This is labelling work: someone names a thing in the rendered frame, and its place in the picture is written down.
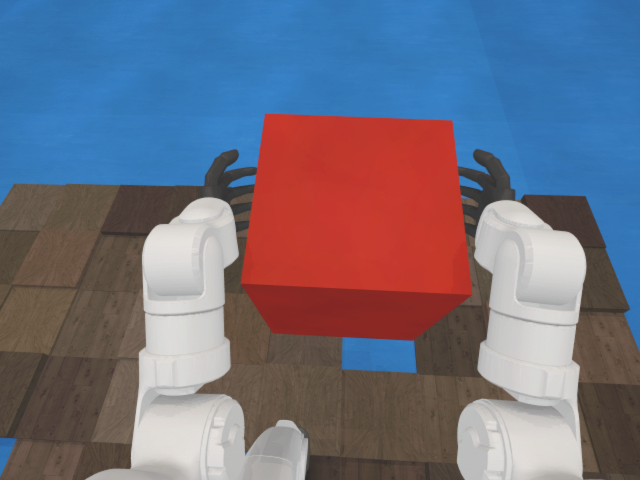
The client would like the right robot forearm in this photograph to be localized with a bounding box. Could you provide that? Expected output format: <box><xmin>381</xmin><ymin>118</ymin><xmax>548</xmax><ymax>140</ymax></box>
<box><xmin>474</xmin><ymin>200</ymin><xmax>586</xmax><ymax>472</ymax></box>

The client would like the left robot foot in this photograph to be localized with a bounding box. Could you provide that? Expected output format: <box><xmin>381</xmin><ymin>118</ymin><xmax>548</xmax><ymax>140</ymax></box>
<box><xmin>297</xmin><ymin>426</ymin><xmax>310</xmax><ymax>477</ymax></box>

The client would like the robot left shin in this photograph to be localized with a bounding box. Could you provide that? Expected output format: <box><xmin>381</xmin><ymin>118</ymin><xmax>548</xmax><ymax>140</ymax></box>
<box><xmin>275</xmin><ymin>420</ymin><xmax>302</xmax><ymax>434</ymax></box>

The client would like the left robot forearm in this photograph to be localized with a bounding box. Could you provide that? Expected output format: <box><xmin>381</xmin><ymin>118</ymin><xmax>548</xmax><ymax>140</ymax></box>
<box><xmin>131</xmin><ymin>197</ymin><xmax>239</xmax><ymax>466</ymax></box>

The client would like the robot left upper arm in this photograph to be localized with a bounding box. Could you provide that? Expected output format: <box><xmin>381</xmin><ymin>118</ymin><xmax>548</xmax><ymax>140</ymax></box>
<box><xmin>85</xmin><ymin>394</ymin><xmax>245</xmax><ymax>480</ymax></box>

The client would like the carton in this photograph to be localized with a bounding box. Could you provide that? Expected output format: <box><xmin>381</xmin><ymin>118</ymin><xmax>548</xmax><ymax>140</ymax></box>
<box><xmin>241</xmin><ymin>113</ymin><xmax>472</xmax><ymax>341</ymax></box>

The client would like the left robot hand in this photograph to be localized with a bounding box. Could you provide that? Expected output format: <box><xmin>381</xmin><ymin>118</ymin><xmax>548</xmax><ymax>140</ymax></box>
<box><xmin>200</xmin><ymin>149</ymin><xmax>257</xmax><ymax>232</ymax></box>

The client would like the robot right upper arm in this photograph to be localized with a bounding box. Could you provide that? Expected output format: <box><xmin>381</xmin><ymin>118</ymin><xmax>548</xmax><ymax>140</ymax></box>
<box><xmin>457</xmin><ymin>399</ymin><xmax>601</xmax><ymax>480</ymax></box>

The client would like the right robot hand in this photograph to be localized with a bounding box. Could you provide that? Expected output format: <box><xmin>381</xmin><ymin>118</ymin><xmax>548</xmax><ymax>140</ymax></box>
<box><xmin>458</xmin><ymin>149</ymin><xmax>515</xmax><ymax>238</ymax></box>

